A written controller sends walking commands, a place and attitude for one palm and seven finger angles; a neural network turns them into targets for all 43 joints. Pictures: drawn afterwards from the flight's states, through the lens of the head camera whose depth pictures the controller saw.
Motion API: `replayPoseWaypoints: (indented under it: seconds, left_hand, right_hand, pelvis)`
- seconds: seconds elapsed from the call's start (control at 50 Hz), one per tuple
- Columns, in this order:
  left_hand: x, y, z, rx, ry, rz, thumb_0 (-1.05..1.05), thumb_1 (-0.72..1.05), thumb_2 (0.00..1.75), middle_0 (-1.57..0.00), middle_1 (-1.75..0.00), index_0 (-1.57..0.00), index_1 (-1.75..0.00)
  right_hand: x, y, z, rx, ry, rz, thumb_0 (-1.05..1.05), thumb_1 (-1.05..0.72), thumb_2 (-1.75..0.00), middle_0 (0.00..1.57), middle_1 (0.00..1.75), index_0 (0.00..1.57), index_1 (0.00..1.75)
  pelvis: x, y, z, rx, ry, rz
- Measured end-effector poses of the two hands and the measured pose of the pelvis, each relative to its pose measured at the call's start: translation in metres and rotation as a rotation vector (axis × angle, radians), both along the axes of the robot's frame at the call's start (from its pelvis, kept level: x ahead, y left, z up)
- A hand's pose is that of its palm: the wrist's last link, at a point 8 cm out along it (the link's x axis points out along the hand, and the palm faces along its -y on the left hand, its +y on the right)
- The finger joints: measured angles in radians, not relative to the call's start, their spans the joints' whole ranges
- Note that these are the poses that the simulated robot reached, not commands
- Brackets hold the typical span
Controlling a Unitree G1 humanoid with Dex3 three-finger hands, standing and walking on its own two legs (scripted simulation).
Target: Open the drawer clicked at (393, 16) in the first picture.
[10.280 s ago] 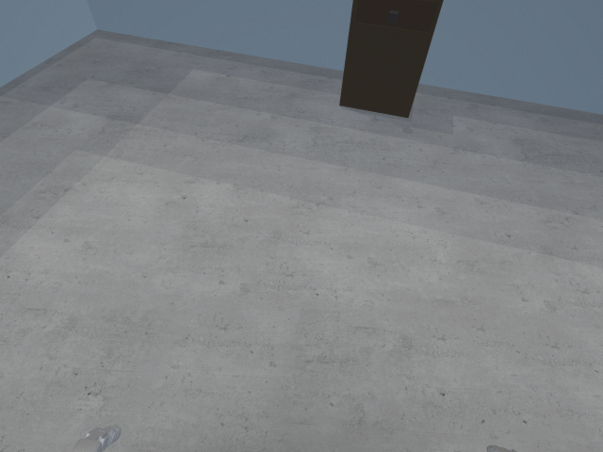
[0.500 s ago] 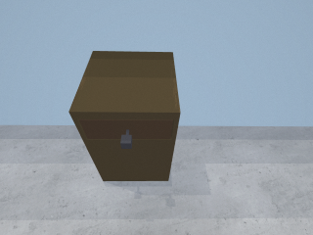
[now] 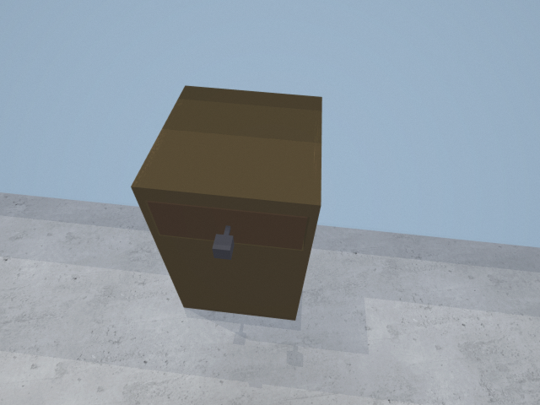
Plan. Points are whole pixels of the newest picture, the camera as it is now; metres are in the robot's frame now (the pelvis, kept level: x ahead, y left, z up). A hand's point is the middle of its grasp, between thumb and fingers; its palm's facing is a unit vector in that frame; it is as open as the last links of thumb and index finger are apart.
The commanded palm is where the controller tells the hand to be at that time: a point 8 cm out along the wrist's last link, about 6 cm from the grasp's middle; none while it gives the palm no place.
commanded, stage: come to a stop and stand still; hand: left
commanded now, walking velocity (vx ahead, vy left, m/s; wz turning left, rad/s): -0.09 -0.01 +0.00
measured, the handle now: (225, 239) +0.51 +0.15 -0.20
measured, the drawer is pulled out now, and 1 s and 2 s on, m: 0.00 0.00 0.00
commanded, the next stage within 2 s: look again from close up in 0.62 s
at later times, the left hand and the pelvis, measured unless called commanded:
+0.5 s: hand out of the picture +0.01 +0.19 -0.17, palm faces +0.00 -0.98 -0.22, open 7.3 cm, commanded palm none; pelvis -0.02 +0.02 +0.00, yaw -1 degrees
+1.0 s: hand out of the picture -0.02 +0.17 -0.18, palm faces +0.01 -0.99 -0.13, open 7.3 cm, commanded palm none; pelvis +0.01 +0.02 +0.00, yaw -1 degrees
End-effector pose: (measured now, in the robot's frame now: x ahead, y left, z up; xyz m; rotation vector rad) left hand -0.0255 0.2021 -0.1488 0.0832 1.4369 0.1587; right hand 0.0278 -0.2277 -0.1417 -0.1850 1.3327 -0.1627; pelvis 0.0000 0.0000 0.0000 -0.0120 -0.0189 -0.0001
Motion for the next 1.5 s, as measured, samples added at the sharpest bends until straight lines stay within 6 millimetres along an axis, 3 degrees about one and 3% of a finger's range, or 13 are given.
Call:
replayPoseWaypoints:
  seconds: [0.2, 0.46, 0.66, 0.84, 1.04, 1.38, 1.42, 1.5]
  left_hand:
    - [-0.011, 0.011, 0.002, 0.043, -0.001, -0.032, 0.0, 0.91, 0.89, -0.2, -0.3, -0.2, -0.3]
    - [0.031, 0.038, 0.007, 0.071, -0.144, -0.085, 0.0, 0.92, 0.89, -0.2, -0.3, -0.2, -0.3]
    - [0.023, 0.04, 0.006, 0.056, -0.081, -0.081, 0.0, 0.93, 0.89, -0.2, -0.3, -0.2, -0.3]
    - [0.005, 0.025, 0.0, 0.007, 0.0, -0.05, 0.0, 0.92, 0.89, -0.2, -0.3, -0.2, -0.3]
    - [0.007, 0.015, -0.004, -0.023, 0.018, -0.043, 0.0, 0.91, 0.89, -0.2, -0.3, -0.2, -0.3]
    - [0.022, 0.023, -0.002, 0.01, 0.013, -0.056, 0.0, 0.92, 0.89, -0.2, -0.3, -0.2, -0.3]
    - [0.042, 0.035, 0.011, 0.09, -0.058, -0.181, 0.03, 0.95, 0.89, -0.21, -0.3, -0.21, -0.31]
    - [0.119, 0.061, 0.071, 0.347, -0.434, -0.287, 0.06, 0.94, 0.88, -0.21, -0.32, -0.21, -0.32]
  right_hand:
    - [-0.01, 0.0, -0.003, 0.022, -0.017, -0.008, 0.01, -0.94, -0.9, 0.2, 0.3, 0.2, 0.3]
    - [-0.049, 0.026, -0.009, 0.064, -0.005, -0.001, 0.01, -0.92, -0.9, 0.2, 0.3, 0.2, 0.3]
    - [-0.073, 0.042, -0.008, 0.09, 0.087, -0.013, 0.0, -0.91, -0.9, 0.2, 0.3, 0.2, 0.3]
    - [-0.063, 0.042, -0.006, 0.069, 0.104, -0.015, 0.0, -0.9, -0.9, 0.2, 0.3, 0.2, 0.3]
    - [-0.039, 0.043, -0.006, 0.055, 0.066, -0.013, 0.0, -0.91, -0.9, 0.2, 0.3, 0.2, 0.3]
    - [-0.046, 0.051, -0.008, 0.078, 0.103, -0.04, 0.0, -0.91, -0.9, 0.2, 0.3, 0.2, 0.3]
    - [-0.039, 0.045, -0.004, 0.058, 0.026, -0.039, 0.01, -0.91, -0.9, 0.2, 0.3, 0.2, 0.3]
    - [-0.01, 0.018, 0.002, 0.007, -0.204, -0.031, 0.03, -0.93, -0.9, 0.21, 0.3, 0.2, 0.3]
  pelvis:
    - [-0.013, 0.001, -0.003, -0.001, 0.004, -0.007]
    - [-0.017, 0.016, -0.004, 0.007, -0.006, -0.011]
    - [-0.014, 0.02, -0.002, 0.012, 0.01, -0.014]
    - [-0.002, 0.023, -0.002, 0.009, 0.009, -0.014]
    - [0.008, 0.025, -0.002, 0.007, 0.001, -0.019]
    - [0.016, 0.023, -0.002, 0.006, 0.009, -0.02]
    - [0.014, 0.022, -0.003, 0.014, 0.017, -0.026]
    - [0.008, 0.018, -0.007, 0.05, 0.042, 0.019]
